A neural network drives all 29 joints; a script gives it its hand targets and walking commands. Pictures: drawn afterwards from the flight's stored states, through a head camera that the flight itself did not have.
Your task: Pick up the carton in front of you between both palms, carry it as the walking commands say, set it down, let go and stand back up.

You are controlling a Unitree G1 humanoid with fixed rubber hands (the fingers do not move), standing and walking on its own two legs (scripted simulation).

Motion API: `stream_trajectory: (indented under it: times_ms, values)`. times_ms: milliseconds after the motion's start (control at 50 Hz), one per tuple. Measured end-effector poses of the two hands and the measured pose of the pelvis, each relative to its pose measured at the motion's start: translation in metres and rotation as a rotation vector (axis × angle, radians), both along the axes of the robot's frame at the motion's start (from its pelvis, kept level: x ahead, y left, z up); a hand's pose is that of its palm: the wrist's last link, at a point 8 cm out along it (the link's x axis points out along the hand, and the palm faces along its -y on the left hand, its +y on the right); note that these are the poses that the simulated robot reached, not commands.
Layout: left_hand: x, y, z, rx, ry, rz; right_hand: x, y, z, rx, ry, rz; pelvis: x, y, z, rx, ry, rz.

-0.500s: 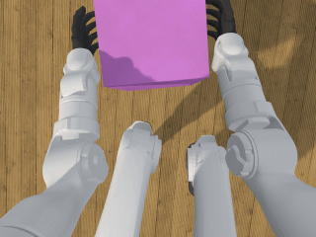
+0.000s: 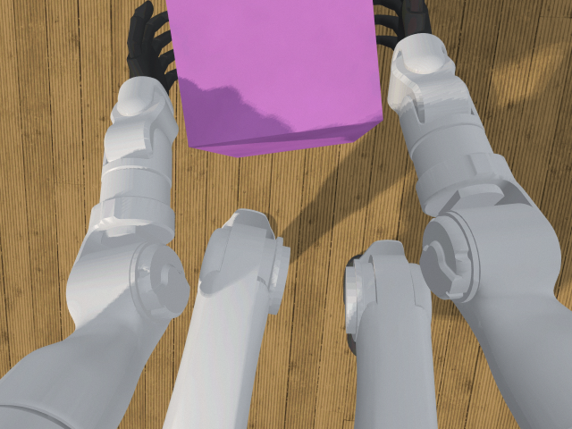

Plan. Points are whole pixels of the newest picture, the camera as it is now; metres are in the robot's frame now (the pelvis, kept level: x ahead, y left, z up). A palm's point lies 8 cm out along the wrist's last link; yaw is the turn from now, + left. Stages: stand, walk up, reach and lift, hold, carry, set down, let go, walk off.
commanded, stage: set down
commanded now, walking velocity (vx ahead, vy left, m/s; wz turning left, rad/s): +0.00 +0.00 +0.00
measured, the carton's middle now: (281, 71) +0.51 +0.11 -0.24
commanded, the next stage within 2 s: none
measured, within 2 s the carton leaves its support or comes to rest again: rests again in 0.80 s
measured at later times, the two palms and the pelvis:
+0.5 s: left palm (162, 85) +0.45 +0.25 -0.18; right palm (413, 49) +0.54 -0.05 -0.18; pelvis +0.00 +0.00 -0.01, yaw +1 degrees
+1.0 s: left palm (132, 101) +0.43 +0.30 -0.21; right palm (425, 64) +0.54 -0.08 -0.21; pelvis -0.01 +0.00 -0.02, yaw +1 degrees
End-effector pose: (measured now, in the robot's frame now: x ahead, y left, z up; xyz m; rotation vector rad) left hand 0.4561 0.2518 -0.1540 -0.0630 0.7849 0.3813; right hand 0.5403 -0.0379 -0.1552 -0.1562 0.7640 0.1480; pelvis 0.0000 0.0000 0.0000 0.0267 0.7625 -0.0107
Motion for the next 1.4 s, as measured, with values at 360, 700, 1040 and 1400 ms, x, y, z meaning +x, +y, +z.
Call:
stream_trajectory:
  times_ms: [360, 700, 1040, 1400]
  values:
    - [-0.002, -0.005, -0.021, -0.015, 0.028, -0.048, -0.002, -0.010, -0.021, -0.011, 0.024, 0.026, -0.001, -0.003, -0.008, 0.010, -0.039, -0.004]
    - [-0.001, -0.004, -0.024, -0.024, 0.006, -0.073, 0.001, -0.010, -0.023, 0.010, 0.010, 0.074, -0.009, -0.005, -0.014, 0.016, -0.076, -0.001]
    - [-0.019, 0.051, -0.049, 0.052, 0.000, 0.034, -0.003, -0.037, -0.055, -0.002, -0.046, 0.022, -0.010, 0.006, -0.019, -0.002, -0.100, 0.022]
    - [-0.016, 0.051, 0.073, 0.031, -0.124, 0.041, 0.014, -0.020, 0.077, -0.016, -0.116, 0.001, -0.004, 0.010, 0.041, -0.023, -0.032, 0.063]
